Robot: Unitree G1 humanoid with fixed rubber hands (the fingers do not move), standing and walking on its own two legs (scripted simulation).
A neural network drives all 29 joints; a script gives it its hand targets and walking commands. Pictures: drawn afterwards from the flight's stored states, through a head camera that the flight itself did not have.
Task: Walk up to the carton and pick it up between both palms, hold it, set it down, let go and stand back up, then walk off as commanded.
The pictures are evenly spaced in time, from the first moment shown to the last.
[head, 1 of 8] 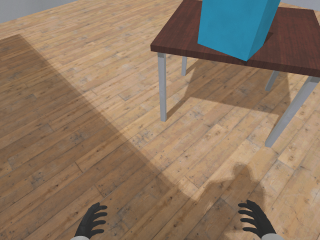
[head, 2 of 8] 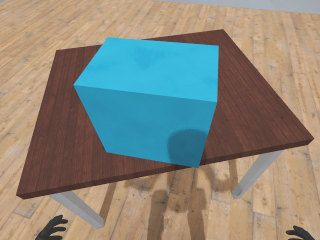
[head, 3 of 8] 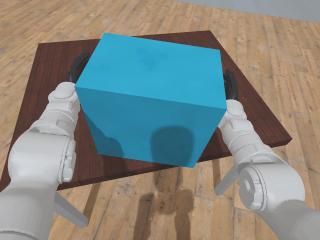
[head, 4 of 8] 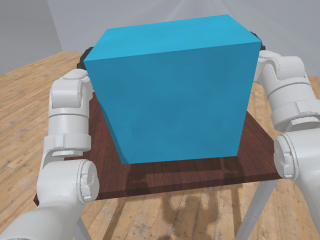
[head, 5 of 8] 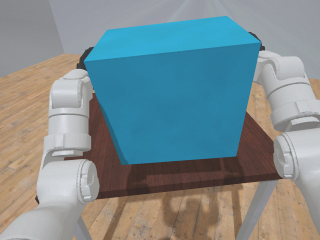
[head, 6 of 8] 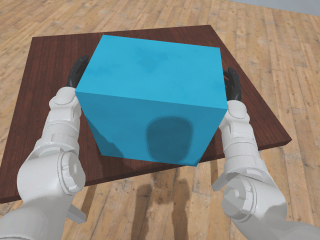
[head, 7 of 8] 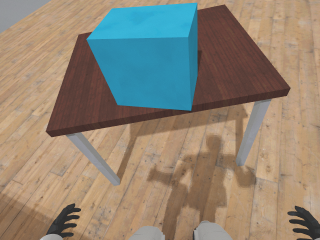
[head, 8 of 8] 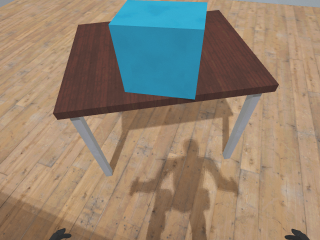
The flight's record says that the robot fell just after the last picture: no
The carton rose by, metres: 0.22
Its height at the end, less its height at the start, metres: +0.00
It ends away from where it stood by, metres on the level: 0.03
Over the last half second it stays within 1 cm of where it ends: yes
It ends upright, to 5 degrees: yes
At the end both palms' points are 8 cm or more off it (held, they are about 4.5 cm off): yes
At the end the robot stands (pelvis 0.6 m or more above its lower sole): yes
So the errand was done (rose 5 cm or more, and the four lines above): yes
